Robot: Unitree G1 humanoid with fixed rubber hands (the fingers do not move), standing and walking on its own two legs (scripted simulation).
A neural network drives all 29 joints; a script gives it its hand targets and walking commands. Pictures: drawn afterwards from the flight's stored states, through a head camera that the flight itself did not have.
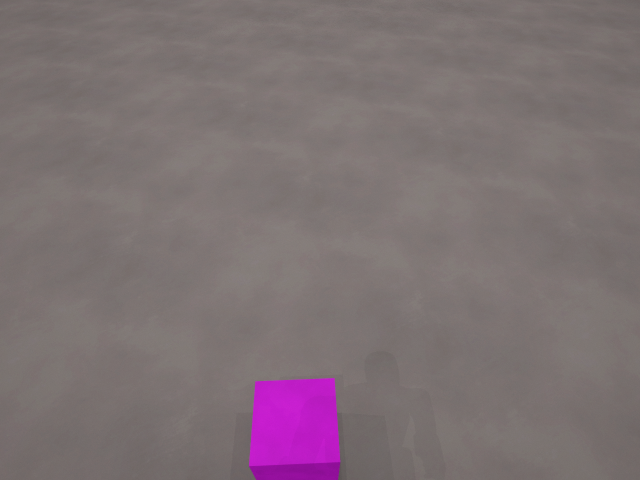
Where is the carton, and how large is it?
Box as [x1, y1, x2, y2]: [249, 378, 339, 479]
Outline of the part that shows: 334,378 255,381 249,466 256,479 337,479 339,468 339,450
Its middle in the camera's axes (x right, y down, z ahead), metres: -0.06 +0.52 +1.05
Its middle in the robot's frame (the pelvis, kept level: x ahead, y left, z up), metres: +0.40 +0.07 -0.65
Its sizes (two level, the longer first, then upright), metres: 0.210 0.200 0.250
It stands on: the floor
